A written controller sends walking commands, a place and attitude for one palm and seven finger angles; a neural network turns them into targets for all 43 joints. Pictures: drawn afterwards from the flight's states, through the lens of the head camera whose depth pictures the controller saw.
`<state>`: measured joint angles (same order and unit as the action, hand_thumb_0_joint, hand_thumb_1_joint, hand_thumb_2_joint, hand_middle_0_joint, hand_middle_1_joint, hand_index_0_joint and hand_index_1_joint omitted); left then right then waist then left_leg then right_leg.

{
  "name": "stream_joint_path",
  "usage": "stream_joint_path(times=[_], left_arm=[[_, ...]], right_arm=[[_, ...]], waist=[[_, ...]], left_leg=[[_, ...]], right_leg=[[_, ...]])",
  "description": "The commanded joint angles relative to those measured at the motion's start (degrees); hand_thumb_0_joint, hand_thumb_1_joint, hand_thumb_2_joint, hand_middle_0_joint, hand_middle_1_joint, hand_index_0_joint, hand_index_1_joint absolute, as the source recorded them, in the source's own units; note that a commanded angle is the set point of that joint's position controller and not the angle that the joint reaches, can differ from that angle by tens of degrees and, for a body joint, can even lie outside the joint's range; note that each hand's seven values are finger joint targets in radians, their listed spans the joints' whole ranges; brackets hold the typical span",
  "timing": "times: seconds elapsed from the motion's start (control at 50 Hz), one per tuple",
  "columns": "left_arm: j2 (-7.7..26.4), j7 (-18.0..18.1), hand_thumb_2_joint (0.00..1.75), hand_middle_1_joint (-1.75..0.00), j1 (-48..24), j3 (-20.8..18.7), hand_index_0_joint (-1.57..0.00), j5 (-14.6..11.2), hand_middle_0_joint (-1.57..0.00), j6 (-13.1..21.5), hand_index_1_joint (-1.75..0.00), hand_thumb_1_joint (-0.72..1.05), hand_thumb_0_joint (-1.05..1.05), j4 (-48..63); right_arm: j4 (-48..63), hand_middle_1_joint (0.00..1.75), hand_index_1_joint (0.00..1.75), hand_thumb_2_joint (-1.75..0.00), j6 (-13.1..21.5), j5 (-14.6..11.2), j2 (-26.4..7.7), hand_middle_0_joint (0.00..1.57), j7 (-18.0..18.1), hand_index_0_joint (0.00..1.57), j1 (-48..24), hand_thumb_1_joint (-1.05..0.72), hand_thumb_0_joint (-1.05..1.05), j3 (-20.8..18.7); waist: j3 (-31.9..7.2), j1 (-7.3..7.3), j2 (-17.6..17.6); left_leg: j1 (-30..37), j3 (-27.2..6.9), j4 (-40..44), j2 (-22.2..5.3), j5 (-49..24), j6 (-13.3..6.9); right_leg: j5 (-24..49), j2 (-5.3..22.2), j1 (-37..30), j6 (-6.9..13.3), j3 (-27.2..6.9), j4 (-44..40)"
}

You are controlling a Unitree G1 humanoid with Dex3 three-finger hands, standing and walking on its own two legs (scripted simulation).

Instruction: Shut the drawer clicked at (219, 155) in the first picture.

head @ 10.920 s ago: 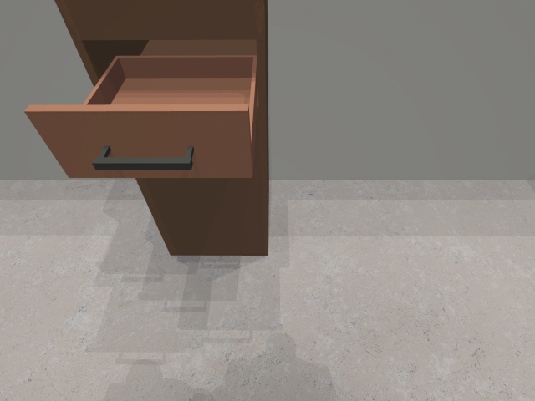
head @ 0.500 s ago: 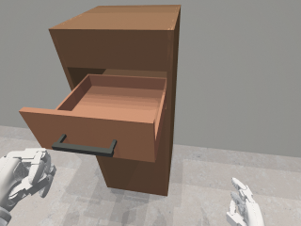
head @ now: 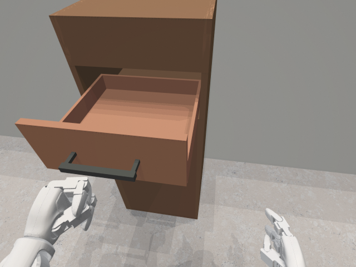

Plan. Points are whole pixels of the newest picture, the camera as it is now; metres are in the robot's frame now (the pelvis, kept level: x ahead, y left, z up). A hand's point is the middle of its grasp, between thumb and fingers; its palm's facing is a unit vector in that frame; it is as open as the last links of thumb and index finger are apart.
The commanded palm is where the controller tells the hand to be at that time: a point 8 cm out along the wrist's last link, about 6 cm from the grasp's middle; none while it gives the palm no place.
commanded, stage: bring the fist close to the handle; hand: left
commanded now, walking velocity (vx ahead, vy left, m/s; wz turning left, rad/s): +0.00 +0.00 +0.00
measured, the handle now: (100, 165) +0.30 +0.22 +0.09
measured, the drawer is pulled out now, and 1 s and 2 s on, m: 0.27 0.27 0.18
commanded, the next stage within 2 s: push the drawer shut in 0.82 s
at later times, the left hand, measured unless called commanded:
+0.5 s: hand (108, 200) +0.22 +0.17 +0.08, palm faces -0.01 -1.00 -0.08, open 3.3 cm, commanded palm +0.19 +0.23 +0.09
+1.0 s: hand (107, 201) +0.22 +0.17 +0.09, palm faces -0.01 -1.00 -0.08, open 3.3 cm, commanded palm +0.20 +0.23 +0.09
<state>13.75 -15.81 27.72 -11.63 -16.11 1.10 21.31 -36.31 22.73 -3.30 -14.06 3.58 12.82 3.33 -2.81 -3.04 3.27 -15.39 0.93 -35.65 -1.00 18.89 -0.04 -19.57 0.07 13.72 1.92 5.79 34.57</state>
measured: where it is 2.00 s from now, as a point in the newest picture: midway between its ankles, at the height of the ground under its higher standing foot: outside the picture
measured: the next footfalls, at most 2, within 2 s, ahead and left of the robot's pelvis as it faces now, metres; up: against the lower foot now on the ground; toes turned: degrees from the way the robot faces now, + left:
none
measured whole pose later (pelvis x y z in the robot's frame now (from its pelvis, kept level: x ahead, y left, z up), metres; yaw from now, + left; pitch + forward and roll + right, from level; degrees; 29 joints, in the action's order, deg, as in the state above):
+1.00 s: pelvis +0.01 +0.00 -0.01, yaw +0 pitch +3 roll +0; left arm 12.3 -14.2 23.0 -9.2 -15.1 11.0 9.7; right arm -34.5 16.6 -2.4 -14.8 2.5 13.2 1.8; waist -3.6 -0.7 3.3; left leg -22.8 0.7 -40.8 -1.1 21.5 0.2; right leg -22.5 0.2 21.2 2.2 5.9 40.1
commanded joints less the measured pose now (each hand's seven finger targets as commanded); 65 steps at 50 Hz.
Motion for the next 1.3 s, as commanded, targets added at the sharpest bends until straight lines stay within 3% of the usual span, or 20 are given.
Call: stream_joint_path(times=[0.0,0.1,0.16,0.2,0.32,0.38,0.44,0.5,0.52,0.56,0.58,0.7,0.82,0.86,0.94,1.0,1.02,1.1,1.24,1.28], left_arm=[[6.24,1.25,0.9,-1.6,-7.79,-3.2,-1.4,-0.8,-1.4,5.42,-1.6,0.9,0.0,10.28],[7.25,1.47,0.9,-1.6,-10.0,-3.44,-1.4,-0.35,-1.4,6.94,-1.6,0.9,0.0,5.88],[7.59,1.41,0.9,-1.6,-11.83,-3.92,-1.4,-0.23,-1.4,7.66,-1.6,0.9,0.0,2.99],[7.16,1.33,0.9,-1.6,-12.0,-3.65,-1.4,-0.27,-1.4,8.5,-1.6,0.9,0.0,2.74],[6.34,1.46,0.9,-1.6,-9.32,-3.62,-1.4,-0.29,-1.4,11.21,-1.6,0.9,0.0,-0.06],[6.16,1.63,0.9,-1.6,-10.9,-2.84,-1.4,-0.01,-1.4,12.52,-1.6,0.9,0.0,-1.23],[6.49,1.57,0.9,-1.6,-9.9,-2.91,-1.4,-0.11,-1.4,13.93,-1.6,0.9,0.0,1.3],[7.87,2.31,0.9,-1.6,-10.97,-3.98,-1.4,0.1,-1.4,14.78,-1.6,0.9,0.0,1.56],[6.61,2.11,0.9,-1.6,-11.17,-2.76,-1.4,-0.09,-1.4,14.88,-1.6,0.9,0.0,1.63],[7.86,2.33,0.9,-1.6,-10.57,-4.28,-1.4,-0.02,-1.4,14.74,-1.6,0.9,0.0,-0.19],[5.82,1.92,0.9,-1.6,-10.02,-2.51,-1.4,-0.31,-1.4,14.44,-1.6,0.9,0.0,-0.98],[6.79,0.91,0.9,-1.6,-9.31,-3.25,-1.4,-0.73,-1.4,13.56,-1.6,0.9,0.0,0.1],[6.32,1.37,0.9,-1.6,-8.51,-2.83,-1.4,-0.72,-1.4,13.75,-1.6,0.9,0.0,1.24],[6.74,1.73,0.9,-1.6,-8.33,-3.06,-1.4,-0.36,-1.4,13.65,-1.6,0.9,0.0,0.76],[5.49,1.5,0.9,-1.6,-12.29,-0.56,-1.4,-0.28,-1.4,14.03,-1.6,0.9,0.0,2.07],[7.03,2.22,0.9,-1.6,-15.12,-1.83,-1.4,0.17,-1.4,13.99,-1.6,0.9,0.0,-0.37],[5.84,2.04,0.9,-1.6,-16.98,-0.37,-1.4,0.1,-1.4,14.1,-1.6,0.9,0.0,-0.22],[6.58,2.37,0.9,-1.6,-19.61,-0.95,-1.4,0.27,-1.4,13.3,-1.6,0.9,0.0,-3.3],[6.82,2.39,0.9,-1.6,-33.36,0.67,-1.4,0.2,-1.4,13.19,-1.6,0.9,0.0,-7.62],[8.08,2.52,0.9,-1.6,-35.78,-0.37,-1.4,0.14,-1.4,13.33,-1.6,0.9,0.0,-9.38]], right_arm=[[9.38,0.3,0.3,-0.9,2.97,-0.02,-6.2,0.2,0.46,0.2,-7.26,-0.9,0.0,-2.93],[8.92,0.3,0.3,-0.9,2.42,0.38,-6.83,0.2,0.56,0.2,-6.36,-0.9,0.0,-3.46],[8.5,0.3,0.3,-0.9,1.56,0.52,-6.96,0.2,0.57,0.2,-6.36,-0.9,0.0,-3.48],[9.01,0.3,0.3,-0.9,1.31,0.53,-6.86,0.2,0.51,0.2,-5.87,-0.9,0.0,-3.68],[9.18,0.3,0.3,-0.9,0.68,0.78,-6.87,0.2,-0.23,0.2,-4.82,-0.9,0.0,-4.24],[8.99,0.3,0.3,-0.9,-0.15,0.95,-7.07,0.2,-0.32,0.2,-4.45,-0.9,0.0,-4.44],[10.21,0.3,0.3,-0.9,-0.3,0.77,-6.79,0.2,-0.62,0.2,-4.4,-0.9,0.0,-4.55],[9.73,0.3,0.3,-0.9,-0.78,0.8,-6.81,0.2,-0.56,0.2,-4.2,-0.9,0.0,-4.58],[9.94,0.3,0.3,-0.9,-0.81,0.73,-6.75,0.2,-0.54,0.2,-4.17,-0.9,0.0,-4.48],[9.28,0.3,0.3,-0.9,-1.19,0.78,-6.96,0.2,-0.39,0.2,-4.35,-0.9,0.0,-4.53],[9.65,0.3,0.3,-0.9,-1.41,0.74,-6.9,0.2,-0.44,0.2,-4.25,-0.9,0.0,-4.45],[10.42,0.3,0.3,-0.9,-1.88,0.56,-6.83,0.2,-0.45,0.2,-4.46,-0.9,0.0,-4.5],[10.64,0.3,0.3,-0.9,-2.12,0.58,-6.55,0.2,-0.74,0.2,-4.57,-0.9,0.0,-4.33],[10.32,0.3,0.3,-0.9,-2.52,0.79,-6.71,0.2,-0.69,0.2,-4.91,-0.9,0.0,-4.32],[10.92,0.3,0.3,-0.9,-2.48,0.5,-6.76,0.2,-0.58,0.2,-4.68,-0.9,0.0,-4.07],[9.97,0.3,0.3,-0.9,-3.01,0.73,-7.22,0.2,-0.26,0.2,-3.93,-0.9,0.0,-4.11],[10.11,0.3,0.3,-0.9,-2.95,0.63,-7.12,0.2,-0.25,0.2,-4.44,-0.9,0.0,-3.92],[9.82,0.3,0.3,-0.9,-3.57,0.62,-7.28,0.2,-0.15,0.2,-4.41,-0.9,0.0,-3.84],[8.09,0.3,0.3,-0.9,-4.01,0.14,-7.56,0.2,0.82,0.2,-5.29,-0.9,0.0,-3.51],[7.44,0.3,0.3,-0.9,-4.1,0.14,-7.73,0.2,1.06,0.2,-5.27,-0.9,0.0,-3.6]], waist=[[-1.37,1.21,0.06],[-2.85,1.72,-3.96],[-2.75,1.76,-2.94],[-5.04,1.7,-1.36],[-7.61,1.83,-3.15],[-5.63,2.57,-3.33],[-8.65,2.28,-1.28],[-8.14,2.67,-1.42],[-8.32,2.96,-1.1],[-7.28,2.86,-2.85],[-6.59,2.93,-3.13],[-8.6,2.62,-2.65],[-7.84,2.81,-1.96],[-7.02,2.95,-3.4],[-6.82,3.66,-0.72],[-7.12,3.9,-2.62],[-6.73,4.1,-1.7],[-7.51,3.73,-2.56],[-5.33,5.73,-2.58],[-5.84,5.6,-3.1]], left_leg=[[1.76,-1.99,5.19,0.96,-7.74,-1.39],[0.17,-1.91,3.83,1.09,-7.69,-1.58],[-0.83,-1.69,3.42,1.25,-7.62,-1.47],[-0.21,-1.2,2.79,1.37,-9.25,-1.41],[-1.46,-0.66,1.05,1.39,-13.55,-1.29],[-2.79,-0.58,0.41,1.41,-12.08,-1.41],[-2.14,-0.41,-0.24,1.43,-13.37,-1.41],[-2.62,-0.67,-0.29,1.19,-12.08,-1.38],[-2.31,-0.64,-0.4,1.26,-12.11,-1.44],[-3.1,-0.93,-0.34,1.05,-11.89,-1.49],[-3.42,-0.9,-0.11,1.14,-11.54,-1.44],[-2.88,-0.75,-0.33,1.28,-11.97,-1.55],[-2.82,-1.03,-0.43,1.2,-12.87,-1.46],[-3.51,-1.05,-0.56,1.2,-12.03,-1.62],[-2.67,-1.38,-0.25,1.17,-9.98,-1.45],[-3.0,-1.65,-0.25,1.1,-9.66,-1.5],[-2.69,-1.64,-0.13,1.16,-9.33,-1.48],[-2.84,-1.65,0.32,1.14,-9.31,-1.42],[-3.07,-2.15,0.93,1.24,-3.23,-1.55],[-3.13,-2.29,1.16,1.17,-2.26,-1.61]], right_leg=[[8.36,0.04,4.17,-1.6,-1.9,-6.13],[8.39,0.4,4.52,-1.95,-2.75,-5.68],[8.27,0.58,4.66,-1.89,-2.95,-5.36],[10.45,0.77,3.96,-1.86,-3.13,-4.56],[17.21,0.81,3.13,-1.96,-2.86,-2.16],[15.64,0.71,5.32,-2.04,-3.27,-2.1],[17.22,0.93,4.37,-1.91,-3.25,-1.05],[15.2,0.74,5.03,-1.81,-3.3,-1.18],[15.34,0.72,5.26,-1.88,-3.18,-1.04],[14.97,0.58,5.28,-1.8,-3.11,-1.32],[14.76,0.51,5.73,-1.87,-3.01,-1.27],[15.76,0.85,4.81,-1.99,-3.34,-1.44],[16.89,0.64,5.18,-1.88,-2.83,-0.8],[15.83,0.66,5.48,-1.94,-2.97,-1.29],[12.75,0.55,7.0,-1.81,-2.84,-1.11],[12.1,0.47,6.87,-1.76,-2.97,-1.29],[11.87,0.53,7.24,-1.78,-2.99,-1.31],[11.91,0.63,6.34,-1.72,-3.21,-1.52],[3.55,0.82,9.09,-2.03,-4.23,-3.7],[1.66,0.96,8.94,-1.99,-4.8,-4.34]])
